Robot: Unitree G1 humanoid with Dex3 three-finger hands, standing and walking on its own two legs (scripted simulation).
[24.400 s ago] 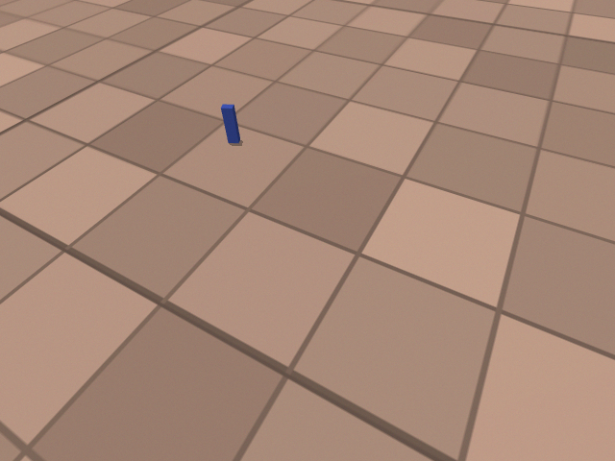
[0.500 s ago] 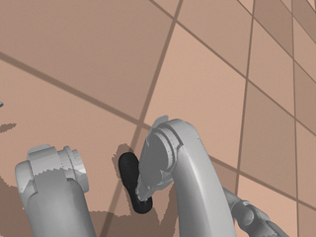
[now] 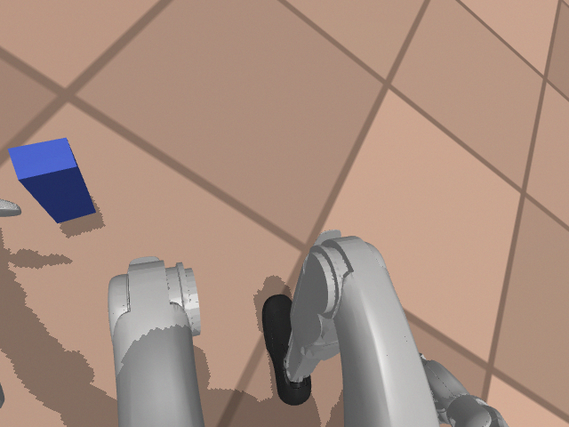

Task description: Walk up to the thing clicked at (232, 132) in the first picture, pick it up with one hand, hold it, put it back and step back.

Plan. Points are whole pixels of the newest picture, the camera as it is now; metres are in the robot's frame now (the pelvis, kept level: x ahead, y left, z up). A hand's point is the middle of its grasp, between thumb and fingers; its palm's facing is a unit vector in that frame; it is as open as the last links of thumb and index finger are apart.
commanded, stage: home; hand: left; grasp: from the side
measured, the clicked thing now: (61, 187) +0.46 +0.27 -0.21
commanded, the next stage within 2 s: none
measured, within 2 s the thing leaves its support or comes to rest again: neither
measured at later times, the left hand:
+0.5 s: hand out of the picture +0.31 +0.32 +0.07, palm faces +0.21 -0.86 -0.47, open 16.9 cm
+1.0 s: hand out of the picture +0.27 +0.23 +0.28, palm faces +0.25 -0.91 -0.33, open 17.3 cm
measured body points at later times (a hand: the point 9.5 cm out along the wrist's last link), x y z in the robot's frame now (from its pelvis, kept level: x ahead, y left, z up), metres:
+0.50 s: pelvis +0.02 -0.01 +0.17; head +0.20 +0.04 +0.58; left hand +0.30 +0.36 +0.10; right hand +0.22 -0.24 +0.04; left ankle +0.08 +0.10 -0.29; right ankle +0.15 -0.12 -0.29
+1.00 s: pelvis +0.09 -0.01 +0.37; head +0.15 +0.02 +0.81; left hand +0.26 +0.28 +0.30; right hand +0.28 -0.23 +0.28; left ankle +0.08 +0.10 -0.29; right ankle +0.15 -0.12 -0.29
